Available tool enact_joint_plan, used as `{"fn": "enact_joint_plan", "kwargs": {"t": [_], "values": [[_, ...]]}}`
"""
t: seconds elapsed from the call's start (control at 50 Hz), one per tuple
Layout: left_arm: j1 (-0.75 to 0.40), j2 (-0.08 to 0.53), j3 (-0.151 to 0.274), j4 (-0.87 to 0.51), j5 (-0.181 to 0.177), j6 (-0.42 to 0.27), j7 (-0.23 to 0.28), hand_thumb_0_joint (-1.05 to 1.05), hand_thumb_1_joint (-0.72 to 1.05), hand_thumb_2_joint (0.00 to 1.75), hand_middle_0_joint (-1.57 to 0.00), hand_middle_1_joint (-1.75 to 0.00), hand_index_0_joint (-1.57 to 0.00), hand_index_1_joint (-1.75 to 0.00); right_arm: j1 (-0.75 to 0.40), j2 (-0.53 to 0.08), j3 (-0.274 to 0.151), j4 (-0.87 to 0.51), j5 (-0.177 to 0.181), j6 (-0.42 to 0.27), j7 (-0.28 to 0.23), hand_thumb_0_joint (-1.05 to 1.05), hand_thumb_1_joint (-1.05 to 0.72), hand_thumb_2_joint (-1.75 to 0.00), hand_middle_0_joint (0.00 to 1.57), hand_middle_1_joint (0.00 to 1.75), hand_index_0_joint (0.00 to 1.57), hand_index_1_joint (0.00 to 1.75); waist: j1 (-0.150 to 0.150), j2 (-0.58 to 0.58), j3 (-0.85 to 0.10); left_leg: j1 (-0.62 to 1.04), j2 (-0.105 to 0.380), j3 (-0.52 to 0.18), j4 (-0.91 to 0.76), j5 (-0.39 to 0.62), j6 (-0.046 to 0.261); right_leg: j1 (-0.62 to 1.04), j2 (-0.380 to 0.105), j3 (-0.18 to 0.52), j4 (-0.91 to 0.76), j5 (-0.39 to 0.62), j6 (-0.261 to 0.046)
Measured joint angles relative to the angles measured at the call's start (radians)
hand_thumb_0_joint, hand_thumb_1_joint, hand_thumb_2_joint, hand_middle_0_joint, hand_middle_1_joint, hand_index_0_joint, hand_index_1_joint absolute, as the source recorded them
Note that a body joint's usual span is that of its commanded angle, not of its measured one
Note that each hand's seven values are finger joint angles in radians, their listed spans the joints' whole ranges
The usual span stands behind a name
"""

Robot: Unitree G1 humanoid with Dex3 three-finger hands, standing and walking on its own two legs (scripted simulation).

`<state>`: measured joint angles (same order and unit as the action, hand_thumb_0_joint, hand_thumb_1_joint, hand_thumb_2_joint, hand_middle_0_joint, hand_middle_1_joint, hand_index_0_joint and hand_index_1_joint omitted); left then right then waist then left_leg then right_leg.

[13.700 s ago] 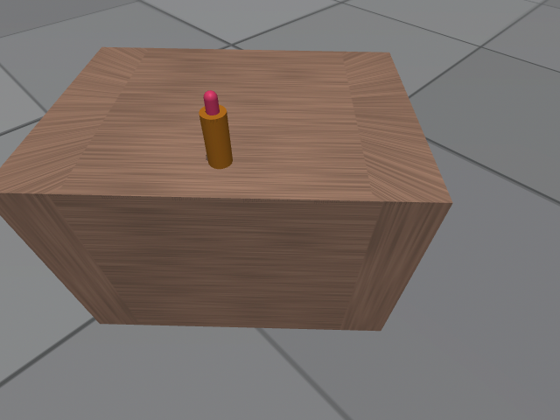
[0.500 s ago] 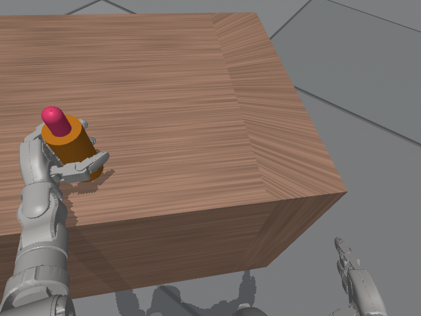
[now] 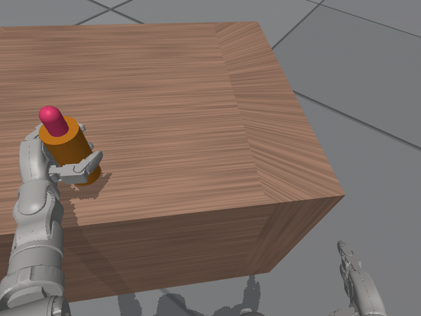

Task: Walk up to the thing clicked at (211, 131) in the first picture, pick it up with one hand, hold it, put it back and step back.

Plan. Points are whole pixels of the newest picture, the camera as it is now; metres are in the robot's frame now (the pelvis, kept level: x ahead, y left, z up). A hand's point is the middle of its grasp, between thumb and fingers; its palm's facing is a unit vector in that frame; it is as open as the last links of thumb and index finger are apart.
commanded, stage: settle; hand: left
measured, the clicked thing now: (69, 146) +0.42 +0.23 +0.10
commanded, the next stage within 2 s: lift in 0.48 s
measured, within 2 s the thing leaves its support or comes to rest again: neither
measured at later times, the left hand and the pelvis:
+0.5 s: hand (66, 136) +0.43 +0.23 +0.11, palm faces +0.20 -0.98 -0.01, open 8.4 cm; pelvis +0.00 +0.01 +0.01, yaw +0 degrees
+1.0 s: hand (65, 122) +0.41 +0.20 +0.17, palm faces +0.21 -0.98 -0.02, open 8.4 cm; pelvis +0.00 +0.00 +0.03, yaw +0 degrees
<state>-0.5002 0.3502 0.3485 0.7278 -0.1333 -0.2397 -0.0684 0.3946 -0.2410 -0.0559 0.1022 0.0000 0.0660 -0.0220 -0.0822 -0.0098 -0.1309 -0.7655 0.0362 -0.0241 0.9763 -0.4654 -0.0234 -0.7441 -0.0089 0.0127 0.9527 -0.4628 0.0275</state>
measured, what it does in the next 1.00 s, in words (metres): stands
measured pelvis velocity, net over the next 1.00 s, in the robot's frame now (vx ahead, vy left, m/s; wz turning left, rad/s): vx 0.00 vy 0.00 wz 0.00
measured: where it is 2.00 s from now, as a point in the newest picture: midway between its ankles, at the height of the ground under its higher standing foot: outside the picture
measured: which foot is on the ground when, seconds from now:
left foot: down 0.00-1.00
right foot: down 0.00-1.00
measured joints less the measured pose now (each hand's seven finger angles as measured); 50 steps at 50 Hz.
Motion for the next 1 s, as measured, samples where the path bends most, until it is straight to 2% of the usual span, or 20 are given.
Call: {"fn": "enact_joint_plan", "kwargs": {"t": [0.24,0.46,0.74,0.92,1.0], "values": [[-0.051,0.035,-0.015,0.017,-0.015,0.065,-0.006,-0.02,-0.19,1.04,-0.76,-1.09,-0.83,-1.12,-0.008,0.008,0.001,0.075,0.012,-0.016,-0.005,-0.01,0.54,-0.05,0.05,0.05,0.06,0.05,0.005,0.011,0.01,0.054,-0.002,0.004,-0.048,0.02,0.007,0.058,-0.003,0.003,-0.059,0.027,0.006],[-0.064,0.011,-0.023,0.009,-0.019,0.083,0.01,-0.02,-0.2,1.05,-0.76,-1.1,-0.83,-1.13,-0.028,0.008,-0.005,0.114,0.017,-0.031,-0.014,-0.01,0.55,-0.05,0.05,0.05,0.06,0.05,0.014,0.012,0.021,0.084,-0.006,0.015,-0.076,0.031,0.013,0.086,-0.007,0.012,-0.088,0.04,0.013],[-0.071,0.012,-0.033,-0.017,-0.019,0.127,0.034,-0.02,-0.21,1.06,-0.75,-1.12,-0.82,-1.14,-0.038,0.012,-0.019,0.166,0.024,-0.046,-0.017,-0.01,0.55,-0.05,0.05,0.05,0.06,0.05,0.024,0.027,0.017,0.136,-0.004,0.014,-0.118,0.047,0.01,0.137,-0.006,0.01,-0.128,0.055,0.009],[-0.003,-0.036,-0.062,-0.147,-0.022,0.178,0.053,-0.02,-0.22,1.08,-0.75,-1.13,-0.82,-1.15,-0.033,0.01,-0.023,0.175,0.032,-0.066,-0.033,-0.01,0.56,-0.05,0.05,0.05,0.06,0.05,0.038,0.028,0.014,0.196,-0.003,0.013,-0.154,0.057,0.004,0.193,-0.005,0.008,-0.154,0.059,0.004],[0.04,-0.052,-0.075,-0.253,-0.023,0.23,0.073,-0.02,-0.22,1.08,-0.75,-1.13,-0.82,-1.16,-0.031,0.011,-0.03,0.186,0.035,-0.077,-0.042,-0.01,0.56,-0.05,0.05,0.05,0.06,0.05,0.045,0.035,0.013,0.228,-0.003,0.012,-0.171,0.06,0.002,0.225,-0.005,0.006,-0.169,0.062,0.002]]}}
